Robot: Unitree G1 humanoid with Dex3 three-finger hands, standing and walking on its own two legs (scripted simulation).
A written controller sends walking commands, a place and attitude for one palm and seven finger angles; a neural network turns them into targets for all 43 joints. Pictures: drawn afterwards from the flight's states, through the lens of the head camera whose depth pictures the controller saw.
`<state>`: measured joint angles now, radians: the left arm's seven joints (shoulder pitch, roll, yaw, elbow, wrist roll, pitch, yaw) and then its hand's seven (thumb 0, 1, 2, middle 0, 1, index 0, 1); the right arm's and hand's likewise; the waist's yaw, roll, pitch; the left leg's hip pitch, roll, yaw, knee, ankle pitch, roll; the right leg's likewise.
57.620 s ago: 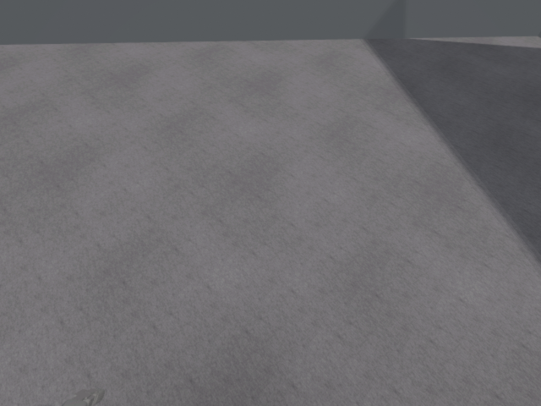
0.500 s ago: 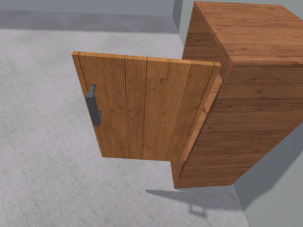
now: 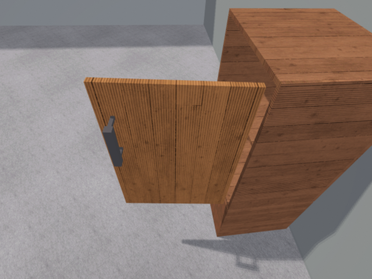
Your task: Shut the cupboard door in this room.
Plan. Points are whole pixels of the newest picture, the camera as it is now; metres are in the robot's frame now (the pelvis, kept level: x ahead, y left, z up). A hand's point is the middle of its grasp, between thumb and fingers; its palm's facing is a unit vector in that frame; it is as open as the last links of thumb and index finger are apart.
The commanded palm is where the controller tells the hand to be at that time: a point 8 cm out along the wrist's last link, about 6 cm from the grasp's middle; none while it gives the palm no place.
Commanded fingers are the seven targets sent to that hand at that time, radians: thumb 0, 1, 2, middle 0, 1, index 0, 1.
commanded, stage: look again from close up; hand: left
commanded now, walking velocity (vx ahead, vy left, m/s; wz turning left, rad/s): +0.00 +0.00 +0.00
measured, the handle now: (115, 142) +0.44 +0.22 +0.01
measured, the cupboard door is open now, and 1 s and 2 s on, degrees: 83 83 83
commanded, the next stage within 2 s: raise the hand and make a fist in 0.52 s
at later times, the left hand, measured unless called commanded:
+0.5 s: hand out of the picture +0.00 +0.18 -0.18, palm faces +0.01 -0.98 -0.19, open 7.4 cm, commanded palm none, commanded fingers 0.00 0.90 0.90 -0.20 -0.30 -0.20 -0.30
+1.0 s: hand (114, 266) +0.16 +0.16 -0.06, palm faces +0.06 -1.00 +0.01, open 6.4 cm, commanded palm +0.12 +0.23 -0.06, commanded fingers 0.00 0.90 0.90 -0.55 -0.68 -0.55 -0.68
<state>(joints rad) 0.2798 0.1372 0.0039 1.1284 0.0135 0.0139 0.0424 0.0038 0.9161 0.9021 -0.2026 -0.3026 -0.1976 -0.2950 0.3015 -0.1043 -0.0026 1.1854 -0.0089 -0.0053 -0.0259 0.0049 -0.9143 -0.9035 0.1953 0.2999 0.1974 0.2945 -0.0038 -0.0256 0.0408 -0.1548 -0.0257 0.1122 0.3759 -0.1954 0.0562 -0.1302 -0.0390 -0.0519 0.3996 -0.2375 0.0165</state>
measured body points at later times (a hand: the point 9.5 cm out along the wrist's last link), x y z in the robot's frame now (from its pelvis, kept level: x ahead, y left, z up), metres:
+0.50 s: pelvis +0.01 +0.02 -0.01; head +0.02 +0.01 +0.44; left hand +0.00 +0.23 -0.16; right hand +0.02 -0.21 -0.17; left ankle +0.01 +0.08 -0.74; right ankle -0.01 -0.13 -0.74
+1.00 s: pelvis -0.02 -0.03 -0.09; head +0.02 -0.01 +0.36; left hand +0.15 +0.22 -0.06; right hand +0.21 -0.28 -0.12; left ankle +0.01 +0.08 -0.74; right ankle +0.02 -0.11 -0.74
